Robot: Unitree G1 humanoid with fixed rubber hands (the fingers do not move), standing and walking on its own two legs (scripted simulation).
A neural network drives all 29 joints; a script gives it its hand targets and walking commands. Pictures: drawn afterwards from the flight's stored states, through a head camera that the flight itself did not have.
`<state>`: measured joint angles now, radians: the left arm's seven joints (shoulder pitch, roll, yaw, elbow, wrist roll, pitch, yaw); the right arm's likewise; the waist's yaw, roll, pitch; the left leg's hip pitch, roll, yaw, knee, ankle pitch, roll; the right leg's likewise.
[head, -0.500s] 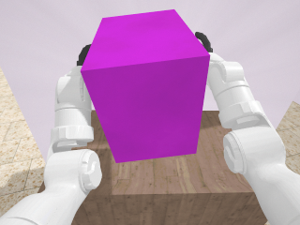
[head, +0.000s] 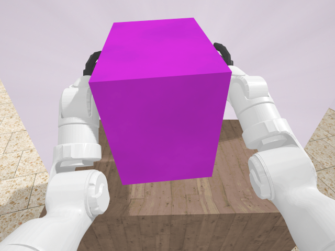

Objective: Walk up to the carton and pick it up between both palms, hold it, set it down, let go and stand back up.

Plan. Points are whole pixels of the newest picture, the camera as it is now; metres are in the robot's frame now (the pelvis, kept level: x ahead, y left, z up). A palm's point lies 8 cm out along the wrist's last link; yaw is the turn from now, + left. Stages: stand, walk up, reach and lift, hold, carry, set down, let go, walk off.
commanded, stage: hold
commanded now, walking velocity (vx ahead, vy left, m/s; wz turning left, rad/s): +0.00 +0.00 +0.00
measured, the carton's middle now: (160, 95) +0.38 +0.00 +0.24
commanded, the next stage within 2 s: none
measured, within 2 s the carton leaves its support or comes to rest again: neither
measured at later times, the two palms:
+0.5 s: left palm (92, 82) +0.37 +0.14 +0.28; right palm (225, 72) +0.37 -0.15 +0.30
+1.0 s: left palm (90, 76) +0.37 +0.15 +0.29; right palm (227, 62) +0.36 -0.15 +0.33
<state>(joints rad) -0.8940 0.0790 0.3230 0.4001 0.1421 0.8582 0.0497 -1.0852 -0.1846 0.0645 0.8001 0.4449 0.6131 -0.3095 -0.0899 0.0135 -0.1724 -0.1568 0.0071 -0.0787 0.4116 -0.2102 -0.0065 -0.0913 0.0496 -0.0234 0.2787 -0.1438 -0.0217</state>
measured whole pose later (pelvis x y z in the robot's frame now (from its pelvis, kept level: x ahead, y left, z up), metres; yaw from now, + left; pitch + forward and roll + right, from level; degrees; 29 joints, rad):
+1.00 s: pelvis +0.00 +0.00 +0.00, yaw +0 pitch -3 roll -2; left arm -0.96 0.06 0.37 0.47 0.17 0.86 0.05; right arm -1.17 -0.19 0.01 0.89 0.41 0.64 -0.30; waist -0.08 0.00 -0.21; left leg -0.15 0.01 -0.08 0.41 -0.21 -0.01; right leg -0.09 0.05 -0.01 0.28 -0.15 -0.02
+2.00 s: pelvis +0.00 +0.00 +0.00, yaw +0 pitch -2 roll -2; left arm -0.93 0.06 0.36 0.44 0.15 0.85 0.07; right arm -1.13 -0.20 0.05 0.82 0.44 0.65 -0.31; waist -0.08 0.00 -0.21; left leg -0.16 0.01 -0.08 0.41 -0.21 0.00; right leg -0.09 0.06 0.01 0.27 -0.14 -0.02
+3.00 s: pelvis +0.00 +0.00 +0.00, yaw +0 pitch -3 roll -2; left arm -0.91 0.06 0.34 0.42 0.16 0.86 0.06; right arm -1.09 -0.19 0.05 0.80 0.44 0.65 -0.31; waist -0.09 0.01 -0.19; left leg -0.14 0.00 -0.09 0.41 -0.22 0.00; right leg -0.07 0.06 0.01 0.27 -0.15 -0.02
